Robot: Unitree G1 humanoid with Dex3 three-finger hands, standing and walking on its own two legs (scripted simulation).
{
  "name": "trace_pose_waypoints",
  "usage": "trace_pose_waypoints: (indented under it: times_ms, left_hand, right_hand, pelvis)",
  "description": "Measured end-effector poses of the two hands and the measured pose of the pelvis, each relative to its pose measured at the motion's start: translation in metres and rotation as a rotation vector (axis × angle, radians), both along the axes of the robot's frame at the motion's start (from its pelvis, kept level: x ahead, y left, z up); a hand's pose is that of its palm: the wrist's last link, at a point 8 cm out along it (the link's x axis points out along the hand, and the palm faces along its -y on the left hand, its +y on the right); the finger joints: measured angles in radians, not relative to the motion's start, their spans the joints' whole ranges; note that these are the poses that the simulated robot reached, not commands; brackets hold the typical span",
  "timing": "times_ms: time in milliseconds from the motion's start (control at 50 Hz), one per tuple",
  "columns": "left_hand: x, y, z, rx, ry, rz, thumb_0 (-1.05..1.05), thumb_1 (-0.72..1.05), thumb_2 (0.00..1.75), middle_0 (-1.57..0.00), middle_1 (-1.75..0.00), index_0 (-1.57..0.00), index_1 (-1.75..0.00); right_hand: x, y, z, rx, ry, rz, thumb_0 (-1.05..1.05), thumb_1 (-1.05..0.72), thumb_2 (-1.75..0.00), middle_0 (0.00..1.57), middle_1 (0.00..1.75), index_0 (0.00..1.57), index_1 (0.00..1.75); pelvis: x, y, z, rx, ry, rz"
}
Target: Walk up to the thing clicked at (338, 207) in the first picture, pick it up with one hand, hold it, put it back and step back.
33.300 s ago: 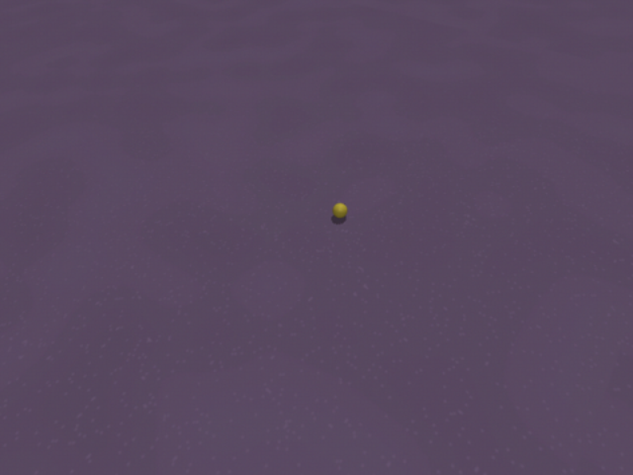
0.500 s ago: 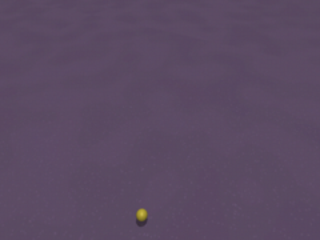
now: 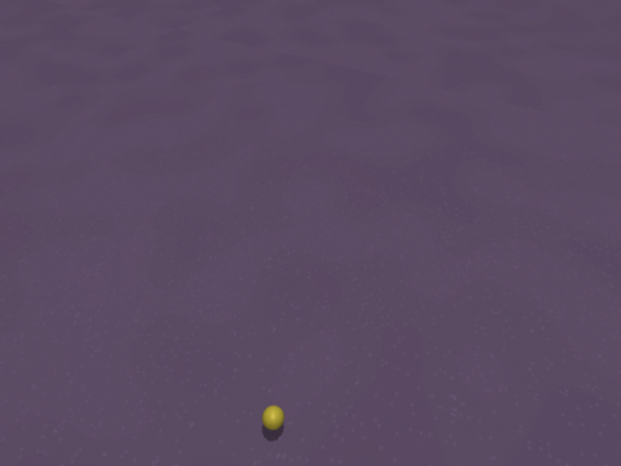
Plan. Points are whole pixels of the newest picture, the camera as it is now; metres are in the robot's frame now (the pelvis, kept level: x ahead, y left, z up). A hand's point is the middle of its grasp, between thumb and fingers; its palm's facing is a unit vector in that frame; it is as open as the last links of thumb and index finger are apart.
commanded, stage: stand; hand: left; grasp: from above
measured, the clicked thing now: (273, 417) +0.43 +0.16 -0.75
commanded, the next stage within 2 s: step back in 0.52 s
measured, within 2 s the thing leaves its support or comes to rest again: neither
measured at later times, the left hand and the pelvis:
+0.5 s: hand out of the picture +0.08 +0.24 -0.16, palm faces -0.01 -0.94 -0.34, open 7.3 cm; pelvis +0.01 +0.00 +0.00, yaw +0 degrees
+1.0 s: hand out of the picture +0.09 +0.31 -0.18, palm faces -0.03 -0.93 -0.36, open 7.3 cm; pelvis -0.06 +0.05 -0.02, yaw +0 degrees
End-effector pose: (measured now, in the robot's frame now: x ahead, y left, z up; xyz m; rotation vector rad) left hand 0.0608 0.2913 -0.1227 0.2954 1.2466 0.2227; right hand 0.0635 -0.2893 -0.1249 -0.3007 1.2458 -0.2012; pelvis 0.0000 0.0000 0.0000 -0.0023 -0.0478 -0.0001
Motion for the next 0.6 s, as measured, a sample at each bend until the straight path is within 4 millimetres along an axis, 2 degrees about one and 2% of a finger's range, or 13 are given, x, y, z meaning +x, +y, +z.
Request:
trace_pose_waypoints:
  times_ms: [260,520,600]
  left_hand:
    - [0.0,-0.001,0.0,0.001,0.016,-0.004,0.01,0.91,0.9,-0.2,-0.3,-0.21,-0.3]
    - [0.013,-0.003,0.001,0.001,0.007,-0.012,0.01,0.91,0.9,-0.2,-0.3,-0.21,-0.3]
    - [0.018,0.003,0.0,0.009,-0.014,0.003,0.01,0.91,0.9,-0.2,-0.3,-0.21,-0.3]
  right_hand:
    - [-0.002,-0.004,-0.001,0.0,0.02,-0.003,0.0,-0.9,-0.9,0.21,0.3,0.21,0.29]
    - [0.008,-0.007,0.0,-0.006,0.015,0.005,0.0,-0.9,-0.9,0.21,0.3,0.21,0.29]
    - [0.015,-0.011,-0.001,-0.01,-0.004,-0.004,0.0,-0.9,-0.9,0.21,0.3,0.21,0.3]
  pelvis:
    - [0.003,-0.002,0.0,0.003,0.009,-0.001]
    - [0.011,-0.004,0.0,0.002,0.018,-0.002]
    - [0.002,-0.002,-0.004,-0.004,0.019,-0.001]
